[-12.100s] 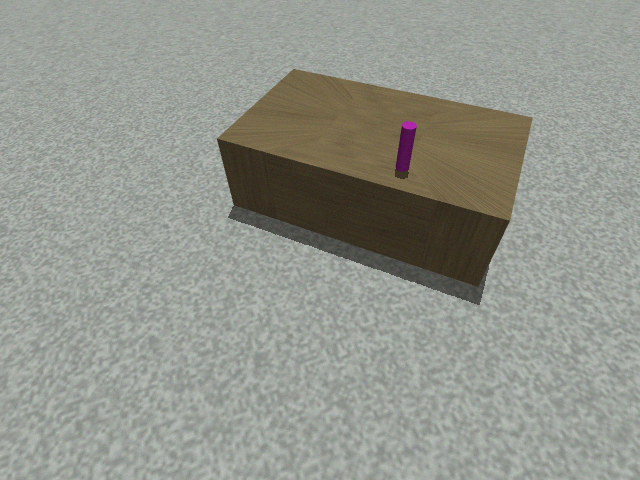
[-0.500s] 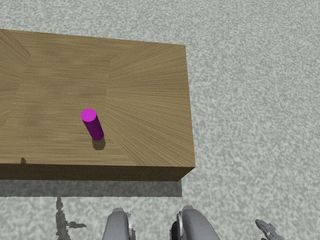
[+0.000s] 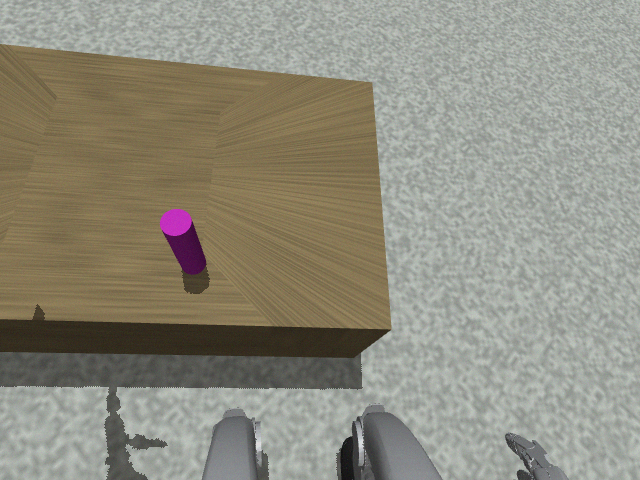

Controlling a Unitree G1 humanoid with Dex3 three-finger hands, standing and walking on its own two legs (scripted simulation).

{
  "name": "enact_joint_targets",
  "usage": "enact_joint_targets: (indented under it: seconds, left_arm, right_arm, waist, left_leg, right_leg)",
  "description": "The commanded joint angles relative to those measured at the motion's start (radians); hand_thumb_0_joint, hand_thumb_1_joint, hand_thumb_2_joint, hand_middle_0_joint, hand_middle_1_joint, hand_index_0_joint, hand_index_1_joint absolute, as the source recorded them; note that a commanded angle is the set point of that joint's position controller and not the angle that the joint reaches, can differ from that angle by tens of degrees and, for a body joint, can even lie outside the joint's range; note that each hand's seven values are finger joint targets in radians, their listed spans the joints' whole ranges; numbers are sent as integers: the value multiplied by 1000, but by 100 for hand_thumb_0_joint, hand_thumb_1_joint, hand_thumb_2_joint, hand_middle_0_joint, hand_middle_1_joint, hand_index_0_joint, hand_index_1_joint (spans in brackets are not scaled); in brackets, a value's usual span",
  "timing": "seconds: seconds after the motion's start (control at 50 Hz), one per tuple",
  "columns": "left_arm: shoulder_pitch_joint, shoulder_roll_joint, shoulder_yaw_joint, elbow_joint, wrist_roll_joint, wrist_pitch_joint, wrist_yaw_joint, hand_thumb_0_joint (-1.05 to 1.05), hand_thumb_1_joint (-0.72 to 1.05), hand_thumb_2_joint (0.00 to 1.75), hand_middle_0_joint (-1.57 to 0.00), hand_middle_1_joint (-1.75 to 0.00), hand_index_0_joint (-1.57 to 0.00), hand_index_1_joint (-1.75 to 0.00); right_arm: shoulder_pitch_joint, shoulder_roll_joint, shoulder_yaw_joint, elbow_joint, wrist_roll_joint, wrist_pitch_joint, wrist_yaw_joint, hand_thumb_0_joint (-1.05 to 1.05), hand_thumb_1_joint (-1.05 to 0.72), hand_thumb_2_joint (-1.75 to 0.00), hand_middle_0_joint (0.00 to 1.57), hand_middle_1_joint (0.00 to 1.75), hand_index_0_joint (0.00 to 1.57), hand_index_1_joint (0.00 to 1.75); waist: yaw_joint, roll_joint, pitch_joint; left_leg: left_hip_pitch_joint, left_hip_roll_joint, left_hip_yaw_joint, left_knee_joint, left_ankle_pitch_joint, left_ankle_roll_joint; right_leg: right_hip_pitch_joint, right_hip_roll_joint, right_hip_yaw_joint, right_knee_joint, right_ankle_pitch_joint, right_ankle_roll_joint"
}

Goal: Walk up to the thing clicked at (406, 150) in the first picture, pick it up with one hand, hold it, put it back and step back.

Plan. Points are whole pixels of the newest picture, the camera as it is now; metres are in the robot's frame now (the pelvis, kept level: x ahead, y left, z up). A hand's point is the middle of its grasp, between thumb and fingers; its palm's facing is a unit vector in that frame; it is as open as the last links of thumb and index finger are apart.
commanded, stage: go down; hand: left
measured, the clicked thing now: (185, 245) +0.50 +0.20 -0.23
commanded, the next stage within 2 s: none
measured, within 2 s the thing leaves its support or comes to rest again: neither
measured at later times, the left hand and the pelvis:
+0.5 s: hand out of the picture +0.40 +0.40 +0.06, palm faces +0.21 -0.98 -0.02, open 16.9 cm; pelvis +0.00 +0.00 +0.00, yaw +0 degrees
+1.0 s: hand out of the picture +0.41 +0.40 +0.07, palm faces +0.21 -0.98 -0.01, open 16.8 cm; pelvis +0.00 +0.00 -0.01, yaw +0 degrees
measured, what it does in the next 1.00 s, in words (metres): stands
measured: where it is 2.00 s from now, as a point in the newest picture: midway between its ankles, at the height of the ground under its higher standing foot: outside the picture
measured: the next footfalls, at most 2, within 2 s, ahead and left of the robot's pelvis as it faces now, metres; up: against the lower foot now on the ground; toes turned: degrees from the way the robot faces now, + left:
none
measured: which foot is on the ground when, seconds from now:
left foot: down 0.00-1.00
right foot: down 0.00-1.00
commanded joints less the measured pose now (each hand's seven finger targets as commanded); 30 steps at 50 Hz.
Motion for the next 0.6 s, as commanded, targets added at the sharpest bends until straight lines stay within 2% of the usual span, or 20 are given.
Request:
enact_joint_targets:
  seconds: [0.0, 0.02, 0.1, 0.14, 0.16, 0.18, 0.22, 0.24, 0.26, 0.28, 0.32, 0.36, 0.4, 0.42, 0.44, 0.46, 0.48, 0.52, 0.56, 0.58]
  left_arm:
    - [-255, 418, 59, -203, -37, -58, -2, 0, -38, 5, -5, -1, -3, -2]
    - [-232, 396, 52, -192, -41, -52, -4, 0, -38, 6, -5, -2, -3, -3]
    - [-219, 399, 63, -190, -50, -50, -2, 0, -39, 5, -5, -2, -3, -2]
    - [-225, 401, 61, -218, -51, -53, -1, 0, -39, 5, -5, -2, -4, -3]
    - [-230, 396, 58, -214, -51, -53, -3, 0, -38, 5, -5, -2, -4, -3]
    - [-228, 397, 62, -217, -54, -56, -2, 0, -39, 6, -5, -2, -3, -3]
    - [-258, 418, 73, -241, -56, -66, -3, 0, -39, 5, -5, -2, -3, -3]
    - [-241, 415, 78, -231, -55, -67, -1, 0, -39, 5, -5, -2, -4, -3]
    - [-230, 435, 89, -234, -53, -69, 0, 0, -39, 4, -5, -2, -4, -3]
    - [-230, 392, 65, -218, -56, -68, -6, 0, -40, 6, -5, -3, -3, -3]
    - [-226, 385, 63, -221, -58, -69, -7, 0, -36, 6, -5, -2, -3, -3]
    - [-226, 391, 70, -208, -62, -73, -10, 0, -38, 6, -4, -3, -3, -3]
    - [-240, 396, 67, -243, -63, -80, -13, 0, -38, 5, -5, -2, -3, -3]
    - [-236, 379, 61, -243, -67, -80, -16, 0, -37, 5, -5, -2, -3, -3]
    - [-227, 394, 79, -246, -71, -81, -17, 0, -38, 5, -5, -2, -3, -3]
    - [-259, 398, 70, -270, -72, -83, -18, 0, -37, 5, -5, -2, -3, -2]
    - [-258, 399, 72, -268, -72, -82, -17, 0, -35, 5, -4, -1, -3, -2]
    - [-266, 383, 64, -254, -74, -80, -18, 0, -36, 6, -4, -2, -3, -3]
    - [-261, 389, 67, -230, -73, -81, -18, 0, -35, 4, -5, -2, -3, -2]
    - [-241, 380, 70, -200, -74, -80, -19, 0, -37, 5, -4, -2, -3, -3]
  right_arm:
    - [133, -210, -77, -53, 1, -26, -18, 0, -90, -90, 20, 30, 20, 30]
    - [131, -211, -80, -56, 2, -27, -20, 0, -90, -90, 20, 30, 20, 30]
    - [130, -205, -75, -59, 6, -25, -19, 0, -90, -90, 20, 30, 20, 30]
    - [139, -206, -77, -54, 5, -24, -18, 0, -91, -90, 20, 30, 20, 30]
    - [133, -208, -80, -53, 7, -23, -20, 0, -91, -90, 20, 30, 20, 30]
    - [134, -206, -76, -53, 5, -25, -20, 0, -90, -90, 20, 30, 20, 30]
    - [131, -197, -73, -48, 5, -26, -22, 0, -90, -90, 20, 30, 20, 30]
    - [135, -201, -75, -47, 4, -27, -20, 0, -91, -90, 20, 30, 20, 30]
    - [129, -201, -73, -50, 3, -27, -20, 0, -91, -90, 20, 30, 20, 30]
    - [133, -205, -76, -49, 4, -25, -21, 0, -91, -90, 20, 30, 20, 30]
    - [137, -202, -76, -47, 1, -26, -21, 0, -90, -90, 20, 30, 20, 30]
    - [127, -201, -76, -46, 4, -28, -20, 0, -90, -90, 20, 30, 20, 30]
    - [125, -203, -79, -49, 3, -28, -21, 0, -90, -90, 20, 30, 20, 30]
    - [128, -204, -80, -48, 3, -28, -20, 0, -90, -90, 20, 30, 20, 30]
    - [127, -208, -80, -47, 5, -28, -21, 0, -90, -90, 20, 30, 20, 30]
    - [128, -210, -81, -47, 5, -28, -21, 0, -91, -90, 20, 30, 20, 30]
    - [130, -205, -80, -47, 4, -28, -21, 0, -90, -90, 20, 30, 20, 30]
    - [130, -211, -83, -43, 6, -28, -24, 0, -90, -90, 20, 30, 20, 30]
    - [124, -204, -76, -42, 4, -28, -23, 0, -91, -90, 20, 30, 20, 30]
    - [124, -208, -76, -40, 4, -28, -23, 0, -90, -90, 20, 30, 20, 30]
  waist:
    - [33, 274, -470]
    - [34, 258, -456]
    - [30, 206, -466]
    - [41, 226, -470]
    - [31, 221, -458]
    - [35, 221, -463]
    - [35, 230, -468]
    - [38, 239, -472]
    - [50, 238, -474]
    - [30, 226, -475]
    - [33, 235, -476]
    - [33, 240, -446]
    - [38, 257, -468]
    - [32, 261, -480]
    - [40, 258, -480]
    - [35, 276, -486]
    - [38, 269, -490]
    - [23, 254, -471]
    - [31, 254, -456]
    - [30, 241, -449]
  left_leg:
    - [478, -22, -12, -162, 435, 2]
    - [466, -23, -10, -164, 422, 5]
    - [424, -27, -1, -156, 418, 15]
    - [446, -28, -3, -159, 444, 12]
    - [455, -25, -4, -161, 424, 12]
    - [449, -26, -2, -158, 436, 13]
    - [433, -29, 4, -153, 414, 16]
    - [445, -29, -1, -155, 436, 12]
    - [442, -30, 0, -157, 436, 13]
    - [470, -25, -4, -152, 461, 13]
    - [467, -28, 0, -148, 478, 13]
    - [440, -27, -3, -154, 424, 10]
    - [458, -27, -2, -155, 417, 9]
    - [467, -25, -6, -155, 437, 7]
    - [483, -22, -14, -158, 456, 4]
    - [496, -21, -16, -158, 459, 1]
    - [493, -25, -9, -156, 449, 5]
    - [487, -20, -17, -160, 439, 2]
    - [465, -24, -14, -158, 412, 5]
    - [469, -20, -21, -158, 434, 4]
  right_leg:
    - [82, 36, -12, -102, 240, -71]
    - [86, 36, -11, -106, 237, -70]
    - [145, 34, -5, -114, 266, -64]
    - [132, 31, -4, -112, 269, -66]
    - [113, 35, -6, -119, 254, -66]
    - [126, 33, -5, -117, 264, -65]
    - [140, 32, 4, -117, 262, -63]
    - [133, 30, -1, -110, 268, -66]
    - [143, 31, -2, -111, 266, -66]
    - [114, 33, -4, -110, 277, -66]
    - [131, 30, -1, -114, 293, -65]
    - [109, 34, -4, -108, 253, -67]
    - [103, 33, -1, -109, 246, -68]
    - [102, 31, -5, -104, 254, -69]
    - [89, 34, -11, -97, 254, -69]
    - [78, 35, -11, -96, 251, -71]
    - [96, 33, -6, -105, 252, -69]
    - [75, 38, -12, -100, 243, -70]
    - [78, 34, -9, -100, 226, -70]
    - [59, 37, -15, -94, 230, -70]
